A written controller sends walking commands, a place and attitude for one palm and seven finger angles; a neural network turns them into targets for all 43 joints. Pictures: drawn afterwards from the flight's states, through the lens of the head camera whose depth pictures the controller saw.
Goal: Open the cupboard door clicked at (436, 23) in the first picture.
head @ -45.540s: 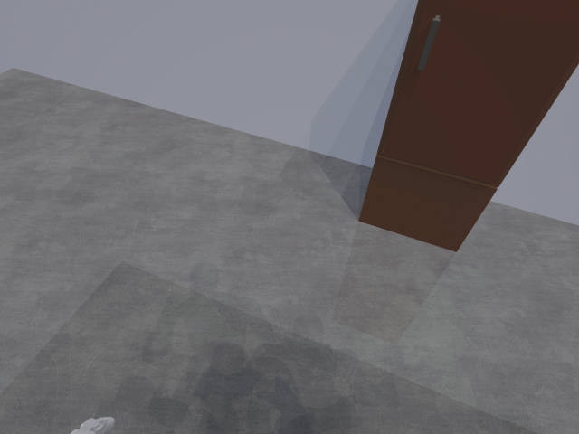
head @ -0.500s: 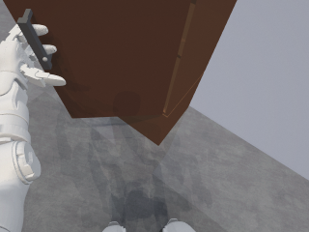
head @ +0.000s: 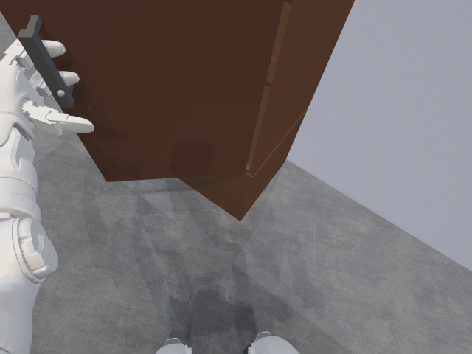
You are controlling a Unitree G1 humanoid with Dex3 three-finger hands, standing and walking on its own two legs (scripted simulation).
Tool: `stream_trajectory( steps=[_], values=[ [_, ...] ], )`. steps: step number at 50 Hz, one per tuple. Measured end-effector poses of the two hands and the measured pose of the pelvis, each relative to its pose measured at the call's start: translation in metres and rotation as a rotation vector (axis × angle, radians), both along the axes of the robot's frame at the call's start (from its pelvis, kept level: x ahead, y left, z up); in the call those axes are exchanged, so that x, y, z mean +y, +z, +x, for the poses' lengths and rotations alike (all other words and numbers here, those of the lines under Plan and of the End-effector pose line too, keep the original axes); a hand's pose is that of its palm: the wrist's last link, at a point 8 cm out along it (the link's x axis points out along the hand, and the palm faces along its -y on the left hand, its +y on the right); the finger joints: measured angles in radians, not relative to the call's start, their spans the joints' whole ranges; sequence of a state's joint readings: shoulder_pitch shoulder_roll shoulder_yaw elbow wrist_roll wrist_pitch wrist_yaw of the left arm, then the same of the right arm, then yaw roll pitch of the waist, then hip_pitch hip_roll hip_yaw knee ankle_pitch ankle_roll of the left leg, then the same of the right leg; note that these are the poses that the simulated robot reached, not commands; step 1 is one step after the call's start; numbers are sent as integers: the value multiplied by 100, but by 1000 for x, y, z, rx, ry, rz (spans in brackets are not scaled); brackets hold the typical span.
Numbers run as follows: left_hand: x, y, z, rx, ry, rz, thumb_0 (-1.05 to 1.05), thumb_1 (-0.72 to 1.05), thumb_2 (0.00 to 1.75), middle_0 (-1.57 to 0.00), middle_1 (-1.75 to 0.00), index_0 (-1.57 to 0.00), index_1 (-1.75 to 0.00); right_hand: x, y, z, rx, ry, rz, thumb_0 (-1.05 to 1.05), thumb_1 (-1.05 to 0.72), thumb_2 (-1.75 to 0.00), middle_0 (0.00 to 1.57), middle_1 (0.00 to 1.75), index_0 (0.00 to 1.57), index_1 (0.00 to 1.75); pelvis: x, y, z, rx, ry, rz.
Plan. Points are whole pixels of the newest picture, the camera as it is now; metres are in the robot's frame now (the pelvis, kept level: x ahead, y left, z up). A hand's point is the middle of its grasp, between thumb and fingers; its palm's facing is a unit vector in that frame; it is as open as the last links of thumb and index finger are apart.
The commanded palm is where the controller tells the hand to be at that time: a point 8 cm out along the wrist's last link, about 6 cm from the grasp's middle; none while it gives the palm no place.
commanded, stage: close the thumb around the handle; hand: left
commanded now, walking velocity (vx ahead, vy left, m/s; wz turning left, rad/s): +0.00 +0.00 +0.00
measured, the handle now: (52, 65) +0.57 +0.25 +0.12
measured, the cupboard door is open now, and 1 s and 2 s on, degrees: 42 45 84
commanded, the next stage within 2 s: pull the door open along its arc in 0.62 s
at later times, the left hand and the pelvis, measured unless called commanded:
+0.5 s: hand (61, 88) +0.52 +0.23 +0.12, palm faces +0.02 -1.00 +0.00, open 6.2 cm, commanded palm +0.49 +0.27 +0.11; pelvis +0.00 +0.00 +0.00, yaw +0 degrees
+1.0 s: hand (62, 96) +0.50 +0.22 +0.12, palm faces +0.02 -1.00 -0.01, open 5.5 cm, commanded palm +0.45 +0.27 +0.11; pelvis +0.01 +0.00 +0.00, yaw -1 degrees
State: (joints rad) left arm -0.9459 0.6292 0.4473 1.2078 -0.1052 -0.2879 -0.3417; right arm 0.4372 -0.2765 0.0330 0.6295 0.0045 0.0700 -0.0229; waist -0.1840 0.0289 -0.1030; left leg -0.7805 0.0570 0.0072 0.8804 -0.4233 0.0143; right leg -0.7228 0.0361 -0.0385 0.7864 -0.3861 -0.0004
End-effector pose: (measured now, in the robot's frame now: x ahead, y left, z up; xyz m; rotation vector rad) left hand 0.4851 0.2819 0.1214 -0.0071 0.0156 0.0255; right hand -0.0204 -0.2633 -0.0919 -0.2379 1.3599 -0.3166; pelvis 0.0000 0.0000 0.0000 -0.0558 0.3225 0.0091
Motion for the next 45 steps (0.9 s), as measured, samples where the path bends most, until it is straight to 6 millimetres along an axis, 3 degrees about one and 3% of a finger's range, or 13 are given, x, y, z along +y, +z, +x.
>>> stream_trajectory(
  steps=[8, 20, 28, 45],
  values=[
    [1, -2, 3, 16, 1, -1, -1, -24, 40, -31, -123, -31, -123, 0, 0, -1, -3, 5, -6, 1, -90, -90, 20, 30, 20, 30, 0, -1, -3, 8, 2, -1],
    [3, -7, 9, 37, 1, -4, 0, 37, 67, -36, -129, -36, -130, 2, 0, -10, 17, -1, -11, 1, -90, -90, 20, 30, 20, 30, 0, -3, -6, 21, 3, -5],
    [-1, 2, 10, -15, -12, -1, 1, 74, 83, -39, -133, -38, -134, 5, 1, -16, 38, -16, 0, 1, -90, -90, 20, 30, 20, 30, 2, -2, -1, 23, -3, -6],
    [-3, 3, 5, -2, 5, 12, 1, 78, 82, -36, -135, -36, -135, 4, -2, 4, -14, -7, 18, 1, -90, -90, 20, 30, 20, 30, 0, 0, 4, 11, -12, 4]
  ],
)
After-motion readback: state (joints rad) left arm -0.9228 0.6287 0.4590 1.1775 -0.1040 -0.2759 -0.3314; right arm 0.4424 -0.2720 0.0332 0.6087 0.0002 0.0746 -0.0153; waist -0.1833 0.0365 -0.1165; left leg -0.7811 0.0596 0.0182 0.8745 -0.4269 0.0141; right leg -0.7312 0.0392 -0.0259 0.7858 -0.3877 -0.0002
